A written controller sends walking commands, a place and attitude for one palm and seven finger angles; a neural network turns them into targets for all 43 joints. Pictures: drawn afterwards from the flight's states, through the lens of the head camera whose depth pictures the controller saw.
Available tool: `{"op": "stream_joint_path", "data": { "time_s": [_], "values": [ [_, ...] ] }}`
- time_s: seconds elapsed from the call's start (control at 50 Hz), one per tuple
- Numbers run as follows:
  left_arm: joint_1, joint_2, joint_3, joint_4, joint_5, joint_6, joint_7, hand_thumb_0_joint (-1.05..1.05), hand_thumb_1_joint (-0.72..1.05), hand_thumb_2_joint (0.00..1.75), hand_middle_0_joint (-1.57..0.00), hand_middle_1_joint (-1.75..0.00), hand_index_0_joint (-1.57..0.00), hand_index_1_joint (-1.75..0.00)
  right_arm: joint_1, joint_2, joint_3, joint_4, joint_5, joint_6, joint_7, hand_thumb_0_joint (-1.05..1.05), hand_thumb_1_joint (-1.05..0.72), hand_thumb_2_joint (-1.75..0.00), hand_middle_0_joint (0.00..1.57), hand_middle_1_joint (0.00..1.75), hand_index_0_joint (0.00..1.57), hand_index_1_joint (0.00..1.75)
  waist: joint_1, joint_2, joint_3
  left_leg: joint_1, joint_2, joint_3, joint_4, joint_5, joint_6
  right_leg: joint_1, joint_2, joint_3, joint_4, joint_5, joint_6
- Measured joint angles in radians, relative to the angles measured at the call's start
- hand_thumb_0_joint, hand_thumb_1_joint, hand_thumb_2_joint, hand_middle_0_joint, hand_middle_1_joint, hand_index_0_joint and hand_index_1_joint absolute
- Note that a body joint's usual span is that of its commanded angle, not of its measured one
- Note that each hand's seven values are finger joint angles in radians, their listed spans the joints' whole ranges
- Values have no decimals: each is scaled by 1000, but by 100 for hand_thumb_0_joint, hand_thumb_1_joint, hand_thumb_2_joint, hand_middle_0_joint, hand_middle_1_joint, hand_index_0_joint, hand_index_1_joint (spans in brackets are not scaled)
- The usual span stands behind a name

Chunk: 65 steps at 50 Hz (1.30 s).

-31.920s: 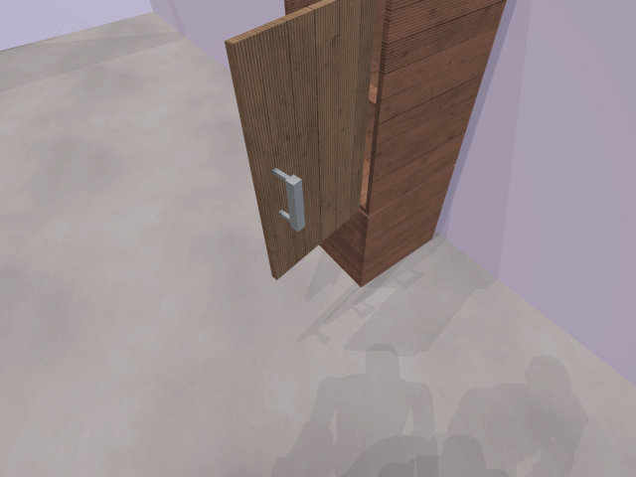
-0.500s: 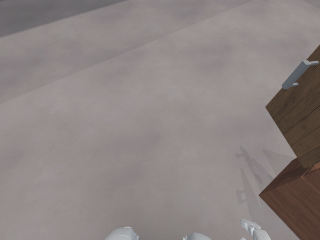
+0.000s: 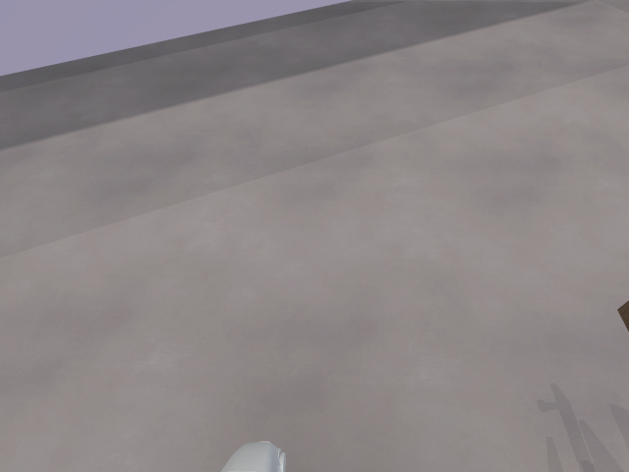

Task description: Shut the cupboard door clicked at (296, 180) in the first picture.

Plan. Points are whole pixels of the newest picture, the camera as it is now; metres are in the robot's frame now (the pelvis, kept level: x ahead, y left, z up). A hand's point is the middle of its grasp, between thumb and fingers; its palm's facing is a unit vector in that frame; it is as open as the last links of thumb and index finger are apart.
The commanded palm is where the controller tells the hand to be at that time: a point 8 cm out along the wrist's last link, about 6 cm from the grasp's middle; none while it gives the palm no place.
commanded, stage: walk to a spot facing it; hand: left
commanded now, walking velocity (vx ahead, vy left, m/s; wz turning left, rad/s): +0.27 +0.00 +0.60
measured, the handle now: out of the picture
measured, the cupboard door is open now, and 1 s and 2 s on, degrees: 66 66 66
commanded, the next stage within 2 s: turn to face it in 0.58 s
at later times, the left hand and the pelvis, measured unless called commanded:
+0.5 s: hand (129, 459) +0.17 +0.30 -0.18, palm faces +0.32 -0.93 -0.20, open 7.4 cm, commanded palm none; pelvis +0.17 +0.09 -0.01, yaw +17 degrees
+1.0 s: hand (168, 320) +0.40 +0.30 -0.18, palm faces +0.30 -0.94 -0.17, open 7.4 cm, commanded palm none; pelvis +0.37 +0.12 -0.02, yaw +17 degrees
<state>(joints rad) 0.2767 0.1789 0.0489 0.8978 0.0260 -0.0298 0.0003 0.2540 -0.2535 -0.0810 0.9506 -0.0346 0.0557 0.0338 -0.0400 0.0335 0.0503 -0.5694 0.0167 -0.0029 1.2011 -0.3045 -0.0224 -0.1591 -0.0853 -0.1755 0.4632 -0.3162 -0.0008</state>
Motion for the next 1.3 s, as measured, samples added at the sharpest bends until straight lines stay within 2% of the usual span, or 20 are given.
{"op": "stream_joint_path", "data": {
  "time_s": [0.08,0.18,0.24,0.28,0.3,0.32,0.36,0.38,0.42,0.54,0.7,0.82,0.9,0.94,0.96,1.0,1.04,1.08,1.18,1.3],
  "values": [
    [48,-24,-7,33,3,-19,5,0,90,90,-20,-30,-20,-30,-32,10,6,-5,3,-2,10,0,-91,-90,20,30,20,30,7,-16,30,-38,33,33,-74,42,-2,84,-13,-69,-65,-12,12],
    [108,-34,-9,70,8,-24,9,0,90,90,-20,-30,-20,-30,-108,23,23,-15,3,2,20,1,-91,-90,20,30,20,30,45,-33,73,-19,44,100,-292,38,20,168,-22,-152,-73,-70,42],
    [145,-23,-5,95,9,-19,6,0,90,90,-20,-30,-20,-30,-161,30,32,-42,3,-14,22,1,-91,-90,20,30,20,30,67,-56,97,35,16,148,-439,-3,55,197,-48,-186,-20,-134,71],
    [173,-14,-1,113,4,-11,1,0,90,90,-20,-30,-20,-30,-180,27,37,-72,1,-37,21,0,-91,-90,20,30,20,30,65,-66,98,103,-17,171,-538,24,90,172,-88,-193,125,-190,82],
    [177,-10,2,121,0,0,-5,0,90,90,-20,-30,-20,-30,-185,22,36,-89,-2,-54,18,0,-91,-90,20,30,20,30,57,-62,96,100,-23,169,-529,93,126,118,-105,-161,282,-189,73],
    [164,-2,3,127,-4,17,-10,1,90,90,-20,-30,-20,-30,-187,19,35,-100,1,-68,11,0,-91,-90,20,30,20,30,53,-62,101,92,-33,165,-485,82,150,46,-103,-87,459,-201,66],
    [117,16,11,121,-7,44,-10,1,90,90,-20,-30,-20,-30,-182,15,39,-103,8,-80,-4,0,-91,-90,20,30,20,30,59,-66,107,119,-52,156,-471,25,165,-100,-77,42,732,-180,51],
    [90,22,18,112,-5,46,-8,1,91,90,-20,-30,-20,-30,-173,14,42,-100,9,-81,-12,0,-91,-90,20,30,20,30,61,-66,102,140,-61,149,-491,13,165,-166,-70,77,805,-148,48],
    [33,32,28,83,2,43,-11,1,91,90,-20,-30,-20,-30,-147,15,45,-89,7,-82,-26,0,-91,-90,20,30,20,30,59,-61,91,190,-78,131,-558,28,155,-272,-70,117,841,-73,48],
    [-106,50,39,-5,9,27,-13,1,91,90,-20,-30,-20,-30,-52,49,55,-33,14,-95,-38,0,-90,-90,20,30,21,30,35,-55,50,344,-107,65,-762,76,162,-449,-63,180,714,91,72],
    [-193,48,27,-28,4,40,-13,0,91,90,-19,-30,-19,-30,88,105,57,38,19,-95,-48,0,-90,-90,20,30,21,30,-6,-68,9,492,-123,-8,-885,53,154,-492,-19,171,589,196,83],
    [-210,13,0,2,-2,37,-3,0,91,90,-19,-30,-19,-30,159,124,64,93,9,-101,-76,0,-90,-90,20,30,21,30,-20,-65,24,575,-136,-28,-894,-18,143,-415,38,134,397,200,28],
    [-178,-18,-16,21,-4,36,-1,0,91,90,-20,-30,-20,-30,182,126,66,124,9,-90,-87,0,-90,-90,20,30,21,30,-11,-52,40,610,-135,-1,-823,-101,121,-306,93,101,234,174,-26],
    [-146,-34,-18,29,-2,28,-3,0,91,90,-20,-30,-20,-30,179,121,61,137,21,-78,-89,0,-90,-90,20,30,21,30,5,-33,47,574,-118,30,-673,-142,91,-227,124,101,161,98,-66],
    [-130,-40,-17,32,0,20,-3,0,91,90,-20,-30,-20,-30,165,119,57,140,28,-70,-87,0,-90,-90,20,30,21,30,14,-24,53,510,-106,41,-513,-121,63,-212,139,106,151,60,-84],
    [-96,-42,-16,40,-7,13,3,0,91,90,-20,-30,-20,-30,119,116,51,129,34,-56,-85,0,-90,-90,20,30,21,30,23,-23,71,370,-99,29,-192,-181,30,-186,156,121,136,56,-97],
    [-71,-30,4,47,-14,23,23,-1,93,90,-20,-30,-20,-30,67,116,48,102,31,-45,-80,0,-90,-90,20,30,21,30,27,-34,80,254,-75,14,-32,-180,15,-153,166,138,89,73,-105],
    [-52,-13,10,58,-13,32,27,-1,94,90,-20,-30,-20,-30,11,110,47,65,25,-36,-74,0,-90,-90,20,30,21,30,30,-39,80,160,-37,-2,-3,-148,0,-132,172,156,38,94,-110],
    [-17,-4,15,74,-9,34,20,0,93,90,-20,-30,-20,-30,-121,76,39,-12,16,-25,-67,0,-91,-90,20,30,20,30,48,-22,72,30,35,-57,-92,-68,-34,-115,185,210,-17,113,-103],
    [9,-7,22,55,-3,40,8,0,91,90,-20,-30,-20,-30,-221,48,36,-57,18,-15,-66,0,-91,-90,20,30,20,30,84,-17,48,22,39,-69,-182,-58,-57,-98,186,280,-5,86,-87]
  ]
}}
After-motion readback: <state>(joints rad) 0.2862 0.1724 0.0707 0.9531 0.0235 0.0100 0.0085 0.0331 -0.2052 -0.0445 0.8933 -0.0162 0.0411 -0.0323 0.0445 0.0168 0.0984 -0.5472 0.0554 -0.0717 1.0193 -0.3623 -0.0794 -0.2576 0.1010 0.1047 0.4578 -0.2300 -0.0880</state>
